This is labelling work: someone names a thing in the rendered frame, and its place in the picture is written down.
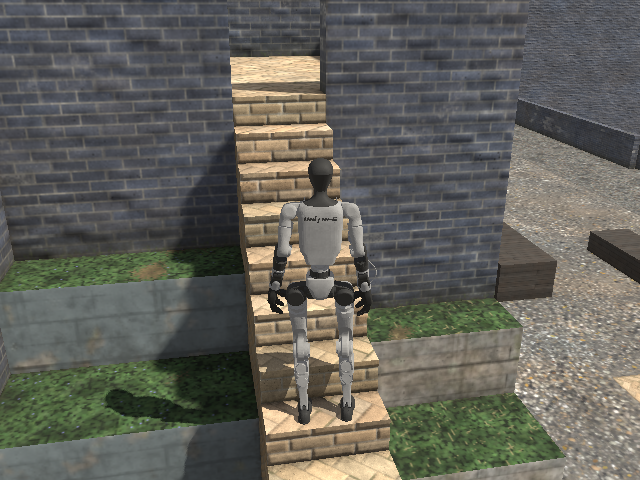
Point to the stairs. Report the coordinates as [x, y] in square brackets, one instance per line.
[276, 138]

